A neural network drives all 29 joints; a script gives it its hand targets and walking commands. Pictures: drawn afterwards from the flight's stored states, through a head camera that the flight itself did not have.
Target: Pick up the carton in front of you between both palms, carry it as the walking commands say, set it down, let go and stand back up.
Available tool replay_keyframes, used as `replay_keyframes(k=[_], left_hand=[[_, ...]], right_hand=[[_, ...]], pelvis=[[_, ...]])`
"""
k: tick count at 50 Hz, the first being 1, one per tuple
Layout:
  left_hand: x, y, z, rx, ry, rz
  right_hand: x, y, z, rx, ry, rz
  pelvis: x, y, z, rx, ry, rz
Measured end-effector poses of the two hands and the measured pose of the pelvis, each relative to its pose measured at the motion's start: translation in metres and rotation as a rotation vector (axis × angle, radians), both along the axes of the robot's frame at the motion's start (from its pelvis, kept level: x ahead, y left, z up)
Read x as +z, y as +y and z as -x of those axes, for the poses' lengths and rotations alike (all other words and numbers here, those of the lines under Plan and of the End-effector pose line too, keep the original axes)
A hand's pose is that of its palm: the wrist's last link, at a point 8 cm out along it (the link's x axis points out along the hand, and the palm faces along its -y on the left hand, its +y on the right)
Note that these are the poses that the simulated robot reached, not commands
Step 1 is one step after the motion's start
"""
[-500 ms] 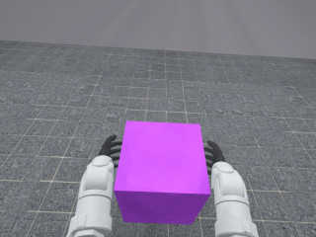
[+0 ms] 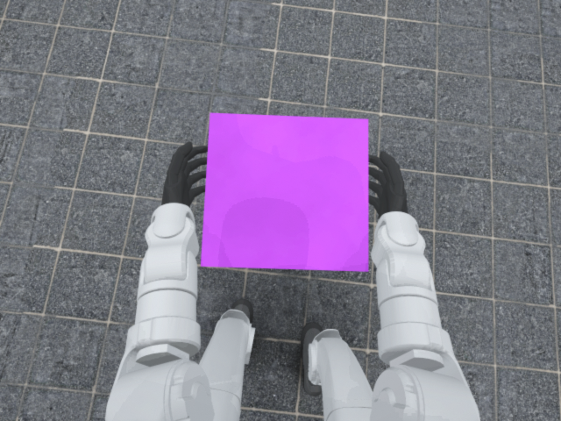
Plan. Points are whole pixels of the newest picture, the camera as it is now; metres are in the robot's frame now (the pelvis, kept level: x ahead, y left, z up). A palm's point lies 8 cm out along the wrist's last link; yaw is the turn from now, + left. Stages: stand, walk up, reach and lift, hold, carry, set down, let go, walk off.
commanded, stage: set down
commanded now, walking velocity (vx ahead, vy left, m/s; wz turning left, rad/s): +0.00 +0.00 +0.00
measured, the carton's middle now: (284, 204) +0.40 +0.04 -0.16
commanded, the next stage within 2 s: none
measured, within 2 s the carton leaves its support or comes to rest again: rests again in 1.98 s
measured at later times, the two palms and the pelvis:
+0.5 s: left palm (193, 197) +0.41 +0.20 -0.21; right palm (357, 188) +0.46 -0.09 -0.21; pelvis -0.03 +0.01 -0.13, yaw -1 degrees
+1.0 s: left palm (202, 206) +0.42 +0.22 -0.37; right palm (331, 187) +0.51 -0.07 -0.37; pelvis -0.05 -0.01 -0.25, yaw -1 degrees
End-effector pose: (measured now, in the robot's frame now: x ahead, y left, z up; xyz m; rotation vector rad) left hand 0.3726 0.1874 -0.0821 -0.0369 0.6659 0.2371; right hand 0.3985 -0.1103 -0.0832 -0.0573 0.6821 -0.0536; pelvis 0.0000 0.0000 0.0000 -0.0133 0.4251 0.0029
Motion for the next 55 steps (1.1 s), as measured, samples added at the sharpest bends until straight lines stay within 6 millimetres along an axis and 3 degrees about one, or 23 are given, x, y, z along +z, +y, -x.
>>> replay_keyframes(k=[17, 34, 55], left_hand=[[-0.081, 0.011, -0.027, 0.079, 0.005, 0.022], [-0.188, 0.021, -0.042, 0.136, 0.018, 0.011], [-0.315, 0.036, -0.054, 0.201, 0.058, -0.010]], right_hand=[[-0.080, 0.013, -0.048, 0.054, 0.009, -0.016], [-0.188, 0.026, -0.082, 0.130, 0.020, -0.002], [-0.319, 0.048, -0.118, 0.231, 0.052, 0.018]], pelvis=[[-0.087, 0.009, 0.020, -0.014, 0.270, 0.003], [-0.177, 0.003, 0.039, -0.021, 0.396, -0.003], [-0.265, -0.007, 0.055, -0.034, 0.410, -0.036]])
